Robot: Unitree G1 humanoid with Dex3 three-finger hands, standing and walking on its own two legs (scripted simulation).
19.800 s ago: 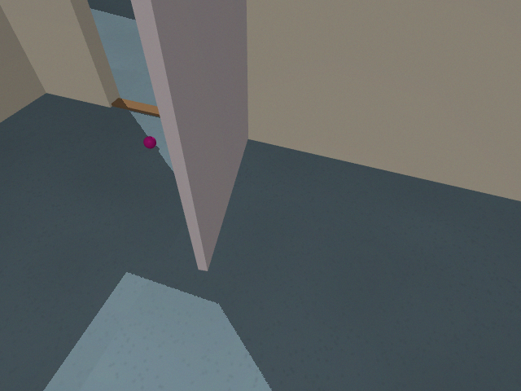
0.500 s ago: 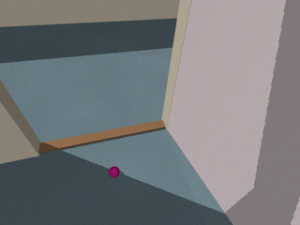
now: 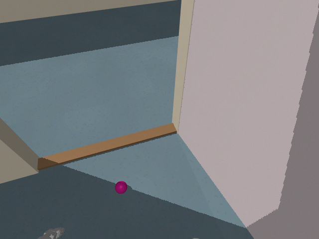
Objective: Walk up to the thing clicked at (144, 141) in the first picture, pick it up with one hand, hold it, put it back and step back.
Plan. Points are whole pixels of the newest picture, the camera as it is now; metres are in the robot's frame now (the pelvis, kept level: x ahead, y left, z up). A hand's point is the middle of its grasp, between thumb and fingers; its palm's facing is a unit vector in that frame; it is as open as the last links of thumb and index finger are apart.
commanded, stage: walk up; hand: left
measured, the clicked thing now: (121, 187) +0.51 +0.25 -0.72
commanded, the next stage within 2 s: none
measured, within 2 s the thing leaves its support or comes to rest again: neither
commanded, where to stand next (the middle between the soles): +0.09 -0.01 m, yaw +1 degrees
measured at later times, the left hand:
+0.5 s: hand out of the picture +0.14 +0.26 -0.14, palm faces -0.01 -0.94 -0.34, open 7.4 cm
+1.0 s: hand out of the picture +0.15 +0.24 -0.13, palm faces +0.00 -0.94 -0.33, open 7.4 cm
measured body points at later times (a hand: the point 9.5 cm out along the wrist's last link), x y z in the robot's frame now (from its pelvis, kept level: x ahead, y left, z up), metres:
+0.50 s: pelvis +0.06 +0.00 +0.01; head +0.07 +0.00 +0.46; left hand +0.14 +0.31 -0.11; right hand +0.15 -0.32 -0.11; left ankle +0.02 +0.12 -0.72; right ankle +0.08 -0.13 -0.72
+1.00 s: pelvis +0.06 -0.01 +0.03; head +0.07 -0.01 +0.48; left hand +0.15 +0.29 -0.10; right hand +0.14 -0.32 -0.10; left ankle +0.02 +0.12 -0.72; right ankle +0.08 -0.13 -0.72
